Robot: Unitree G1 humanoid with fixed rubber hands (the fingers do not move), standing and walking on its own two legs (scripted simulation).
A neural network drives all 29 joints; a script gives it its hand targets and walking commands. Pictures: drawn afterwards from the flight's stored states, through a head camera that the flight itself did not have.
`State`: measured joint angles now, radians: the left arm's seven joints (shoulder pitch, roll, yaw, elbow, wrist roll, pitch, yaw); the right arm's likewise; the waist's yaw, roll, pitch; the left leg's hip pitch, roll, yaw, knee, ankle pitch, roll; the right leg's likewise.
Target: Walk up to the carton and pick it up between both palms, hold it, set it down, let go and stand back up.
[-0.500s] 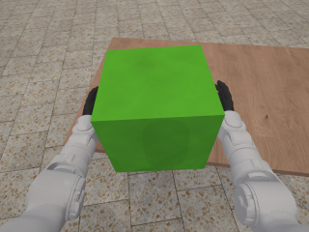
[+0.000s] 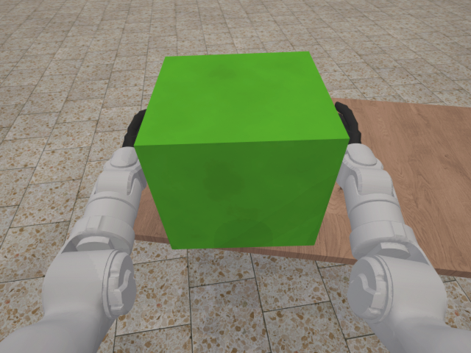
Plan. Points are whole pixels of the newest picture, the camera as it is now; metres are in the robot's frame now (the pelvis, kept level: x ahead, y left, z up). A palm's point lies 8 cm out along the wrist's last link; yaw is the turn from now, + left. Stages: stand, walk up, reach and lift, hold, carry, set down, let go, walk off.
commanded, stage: reach and lift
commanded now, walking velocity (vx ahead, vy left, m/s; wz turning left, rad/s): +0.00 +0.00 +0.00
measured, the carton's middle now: (239, 151) +0.48 -0.02 +0.11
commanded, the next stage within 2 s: hold in 1.84 s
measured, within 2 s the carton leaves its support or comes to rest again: neither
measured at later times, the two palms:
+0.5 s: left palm (119, 165) +0.40 +0.17 +0.16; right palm (351, 167) +0.38 -0.19 +0.15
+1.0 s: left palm (107, 180) +0.34 +0.17 +0.19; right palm (371, 182) +0.33 -0.20 +0.18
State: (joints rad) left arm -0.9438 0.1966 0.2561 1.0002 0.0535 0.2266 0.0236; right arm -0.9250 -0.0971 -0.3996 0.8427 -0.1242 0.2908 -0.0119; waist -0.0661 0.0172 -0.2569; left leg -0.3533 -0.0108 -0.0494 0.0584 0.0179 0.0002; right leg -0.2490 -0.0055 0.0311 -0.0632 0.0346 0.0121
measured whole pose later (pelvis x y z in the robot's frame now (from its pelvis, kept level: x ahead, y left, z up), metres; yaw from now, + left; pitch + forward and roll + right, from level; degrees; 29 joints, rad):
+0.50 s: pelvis +0.00 -0.01 +0.00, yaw +0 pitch +8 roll +0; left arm -0.66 0.11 0.35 0.44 0.12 0.50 -0.07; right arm -0.66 -0.07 -0.17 0.45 0.02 0.46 -0.10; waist -0.07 0.03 -0.17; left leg -0.13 0.00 -0.04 -0.07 0.07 0.00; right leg -0.08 0.00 0.02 -0.09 0.03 0.01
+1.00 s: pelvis -0.02 +0.00 +0.00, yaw -1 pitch +1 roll +0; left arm -0.53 0.04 0.32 0.01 0.18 0.83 -0.09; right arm -0.55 -0.15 -0.07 0.17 0.18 0.66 -0.15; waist -0.07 0.01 -0.09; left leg -0.04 0.00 -0.02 -0.03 0.05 0.00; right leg -0.02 0.00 0.05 0.00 0.00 0.01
